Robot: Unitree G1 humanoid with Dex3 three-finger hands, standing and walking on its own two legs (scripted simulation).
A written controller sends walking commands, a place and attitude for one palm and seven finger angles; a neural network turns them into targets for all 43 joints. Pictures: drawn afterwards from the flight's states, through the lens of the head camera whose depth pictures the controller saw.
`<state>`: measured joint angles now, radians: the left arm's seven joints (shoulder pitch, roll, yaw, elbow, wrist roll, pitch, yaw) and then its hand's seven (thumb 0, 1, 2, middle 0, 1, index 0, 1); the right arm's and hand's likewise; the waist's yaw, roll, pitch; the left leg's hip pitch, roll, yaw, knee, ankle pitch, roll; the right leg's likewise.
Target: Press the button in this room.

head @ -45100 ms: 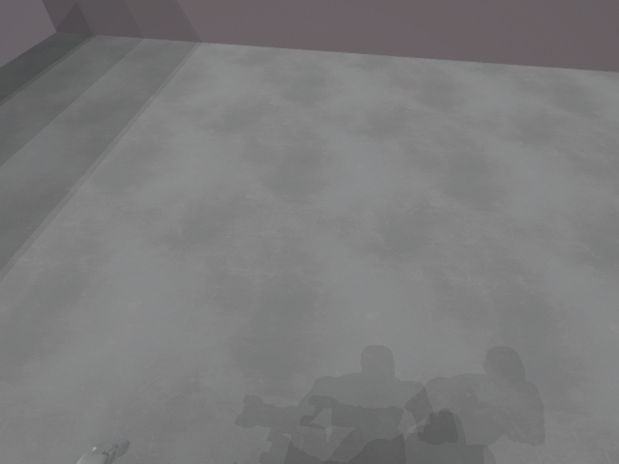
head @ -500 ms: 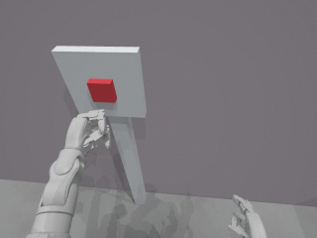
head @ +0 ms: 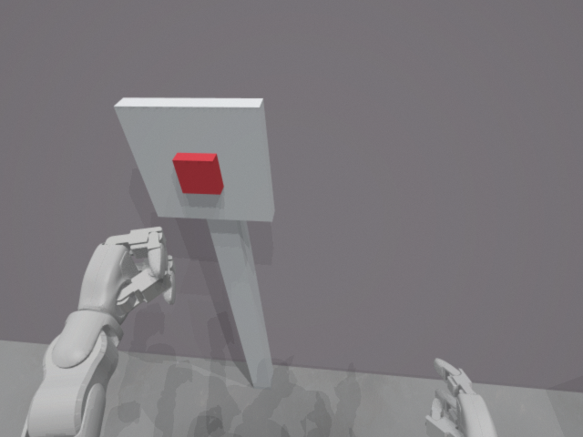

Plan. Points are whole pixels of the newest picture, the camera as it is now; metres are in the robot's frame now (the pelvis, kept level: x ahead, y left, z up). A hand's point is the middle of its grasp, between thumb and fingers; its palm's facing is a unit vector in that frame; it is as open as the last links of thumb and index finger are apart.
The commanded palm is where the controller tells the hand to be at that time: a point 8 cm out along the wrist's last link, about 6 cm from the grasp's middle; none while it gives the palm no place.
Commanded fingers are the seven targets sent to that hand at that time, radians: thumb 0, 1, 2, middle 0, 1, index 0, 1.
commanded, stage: draw the hand back to the body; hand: left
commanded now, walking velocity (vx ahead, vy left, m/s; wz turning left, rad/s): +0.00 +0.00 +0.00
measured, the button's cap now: (199, 172) +0.46 +0.19 +0.16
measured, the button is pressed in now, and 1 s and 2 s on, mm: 0 0 0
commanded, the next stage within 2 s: step back with the hand held close in 0.96 s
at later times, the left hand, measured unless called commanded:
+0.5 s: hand (102, 302) +0.21 +0.23 +0.16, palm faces +0.34 -0.87 -0.36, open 3.1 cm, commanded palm +0.16 +0.28 +0.17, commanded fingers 0.00 0.90 0.90 -1.30 -1.50 -1.30 -1.50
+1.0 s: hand (68, 317) +0.19 +0.25 +0.16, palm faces +0.40 -0.83 -0.38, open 3.1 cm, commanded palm +0.14 +0.30 +0.18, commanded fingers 0.00 0.90 0.90 -1.30 -1.50 -1.30 -1.50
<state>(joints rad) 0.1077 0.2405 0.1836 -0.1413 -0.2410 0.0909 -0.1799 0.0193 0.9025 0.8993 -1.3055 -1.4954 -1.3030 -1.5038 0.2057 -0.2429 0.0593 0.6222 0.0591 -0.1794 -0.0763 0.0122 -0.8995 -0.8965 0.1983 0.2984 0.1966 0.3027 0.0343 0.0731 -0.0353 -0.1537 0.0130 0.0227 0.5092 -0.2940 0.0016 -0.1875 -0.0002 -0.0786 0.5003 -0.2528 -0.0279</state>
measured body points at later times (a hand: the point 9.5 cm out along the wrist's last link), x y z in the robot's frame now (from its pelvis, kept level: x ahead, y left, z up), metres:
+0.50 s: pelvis +0.01 +0.02 +0.01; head -0.02 -0.01 +0.45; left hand +0.19 +0.27 +0.18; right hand +0.18 -0.20 -0.08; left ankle -0.01 +0.12 -0.74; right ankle +0.02 -0.10 -0.74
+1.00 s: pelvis +0.01 +0.02 +0.01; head -0.02 +0.00 +0.45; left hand +0.16 +0.30 +0.19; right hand +0.20 -0.19 -0.07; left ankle -0.01 +0.12 -0.74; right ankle +0.02 -0.10 -0.74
